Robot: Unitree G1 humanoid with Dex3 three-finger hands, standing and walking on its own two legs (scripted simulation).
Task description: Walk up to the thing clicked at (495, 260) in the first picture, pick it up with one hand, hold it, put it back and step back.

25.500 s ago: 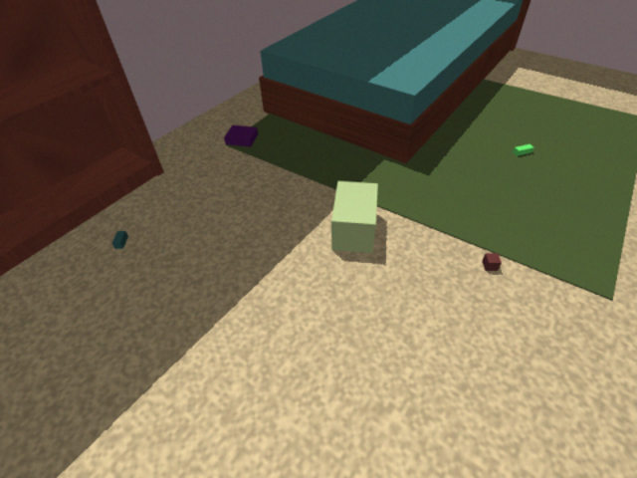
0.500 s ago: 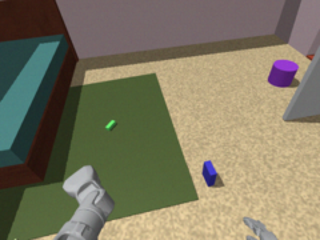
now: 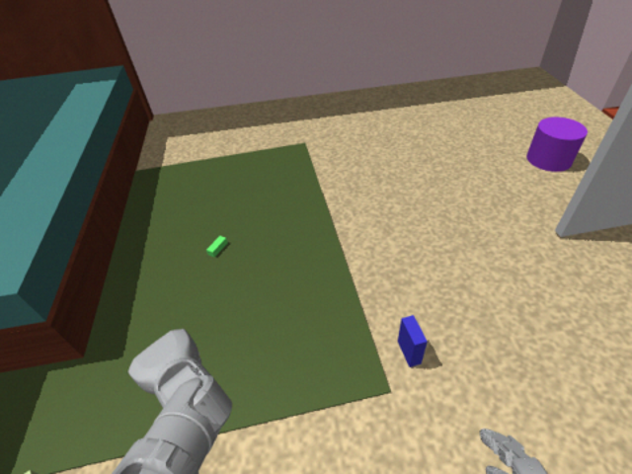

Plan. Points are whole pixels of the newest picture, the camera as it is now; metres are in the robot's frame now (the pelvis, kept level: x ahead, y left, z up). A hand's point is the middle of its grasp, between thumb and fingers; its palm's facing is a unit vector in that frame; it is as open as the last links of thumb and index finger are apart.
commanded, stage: crouch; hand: left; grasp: from above
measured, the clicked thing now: (195, 393) +0.29 +0.23 -0.10
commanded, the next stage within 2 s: lower in 1.88 s
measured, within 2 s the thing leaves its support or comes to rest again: neither
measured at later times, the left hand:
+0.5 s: hand (203, 416) +0.28 +0.23 -0.17, palm faces -0.37 -0.26 -0.89, open 7.7 cm
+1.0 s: hand (236, 429) +0.34 +0.24 -0.41, palm faces -0.27 -0.33 -0.91, open 7.8 cm
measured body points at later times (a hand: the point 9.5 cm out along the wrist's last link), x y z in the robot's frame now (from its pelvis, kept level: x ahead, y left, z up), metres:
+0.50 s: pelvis -0.02 +0.00 -0.05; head +0.06 +0.01 +0.40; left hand +0.30 +0.24 -0.11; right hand +0.09 -0.26 -0.16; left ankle +0.02 +0.13 -0.73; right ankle -0.01 -0.12 -0.73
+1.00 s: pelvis -0.08 +0.00 -0.27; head +0.11 +0.02 +0.14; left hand +0.35 +0.25 -0.36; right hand -0.03 -0.24 -0.41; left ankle +0.02 +0.13 -0.73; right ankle -0.02 -0.12 -0.73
